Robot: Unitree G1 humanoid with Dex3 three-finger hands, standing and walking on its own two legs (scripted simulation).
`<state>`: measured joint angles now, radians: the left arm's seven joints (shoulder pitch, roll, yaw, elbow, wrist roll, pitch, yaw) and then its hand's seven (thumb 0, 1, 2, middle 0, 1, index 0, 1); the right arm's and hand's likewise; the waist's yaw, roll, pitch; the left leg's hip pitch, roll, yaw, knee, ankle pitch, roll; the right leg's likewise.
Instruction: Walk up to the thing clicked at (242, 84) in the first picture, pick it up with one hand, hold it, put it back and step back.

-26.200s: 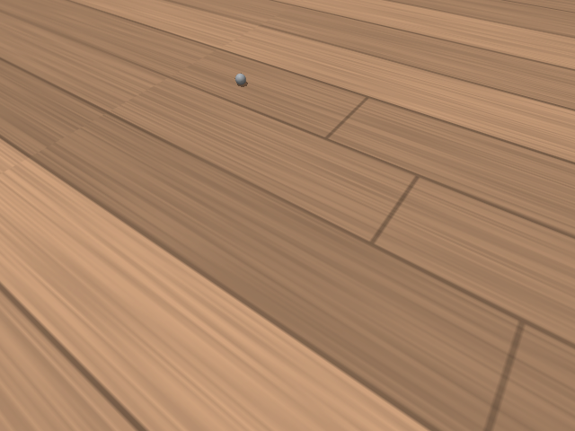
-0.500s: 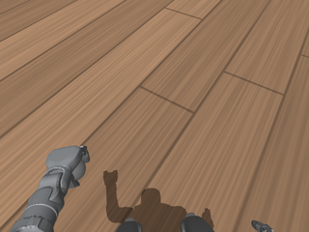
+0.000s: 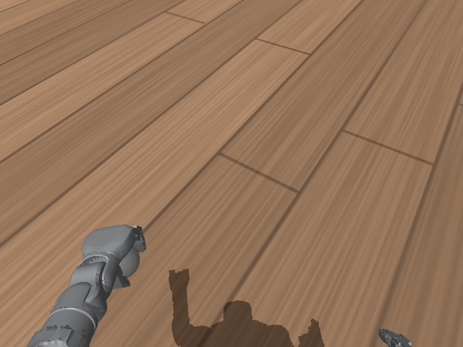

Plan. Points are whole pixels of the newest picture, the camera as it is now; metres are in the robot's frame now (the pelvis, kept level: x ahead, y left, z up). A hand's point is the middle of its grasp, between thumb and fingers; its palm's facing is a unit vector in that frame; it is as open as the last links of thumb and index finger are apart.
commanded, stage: hold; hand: left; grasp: from above
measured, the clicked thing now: (121, 261) +0.33 +0.24 -0.09
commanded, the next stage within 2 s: crouch in 1.68 s
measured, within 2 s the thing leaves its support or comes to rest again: neither
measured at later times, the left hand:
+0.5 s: hand (119, 260) +0.30 +0.22 -0.04, palm faces -0.47 -0.06 -0.88, open 9.0 cm
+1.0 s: hand (119, 268) +0.28 +0.21 -0.02, palm faces -0.46 -0.06 -0.88, open 9.1 cm
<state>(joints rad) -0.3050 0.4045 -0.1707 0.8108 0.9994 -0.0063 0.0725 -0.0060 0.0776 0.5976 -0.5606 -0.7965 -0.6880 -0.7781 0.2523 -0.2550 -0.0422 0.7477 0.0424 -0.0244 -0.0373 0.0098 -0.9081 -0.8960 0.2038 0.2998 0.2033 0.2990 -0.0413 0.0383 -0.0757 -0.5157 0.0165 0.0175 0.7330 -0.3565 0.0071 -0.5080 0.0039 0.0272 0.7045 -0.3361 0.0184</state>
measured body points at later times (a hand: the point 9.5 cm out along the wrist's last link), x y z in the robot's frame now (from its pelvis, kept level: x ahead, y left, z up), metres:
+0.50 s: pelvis +0.00 +0.00 +0.01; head +0.02 -0.02 +0.46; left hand +0.32 +0.22 +0.02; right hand +0.12 -0.27 -0.11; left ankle +0.00 +0.11 -0.71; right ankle +0.01 -0.13 -0.71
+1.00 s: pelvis -0.01 -0.01 +0.02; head +0.00 -0.03 +0.47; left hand +0.30 +0.21 +0.03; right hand +0.12 -0.27 -0.10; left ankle +0.00 +0.11 -0.71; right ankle +0.01 -0.13 -0.71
